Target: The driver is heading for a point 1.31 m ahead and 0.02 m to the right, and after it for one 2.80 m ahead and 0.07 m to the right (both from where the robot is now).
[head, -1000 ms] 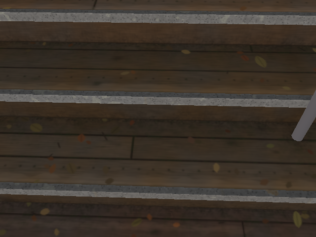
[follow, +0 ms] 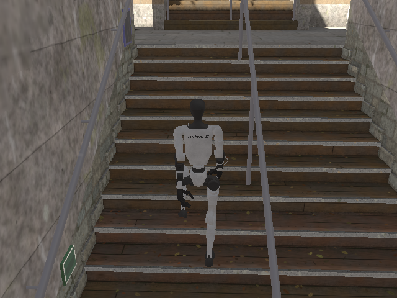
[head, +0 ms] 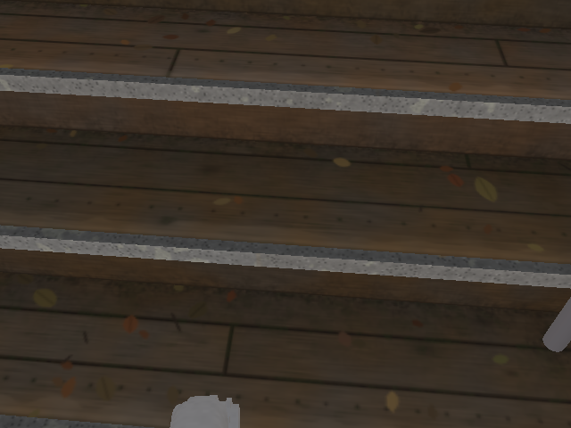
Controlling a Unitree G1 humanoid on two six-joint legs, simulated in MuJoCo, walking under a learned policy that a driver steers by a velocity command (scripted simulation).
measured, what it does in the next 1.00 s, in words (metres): climbs: left foot 0.16 m higher, then right foot 0.16 m higher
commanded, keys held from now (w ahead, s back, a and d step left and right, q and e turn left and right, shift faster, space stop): w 0.54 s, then no key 0.46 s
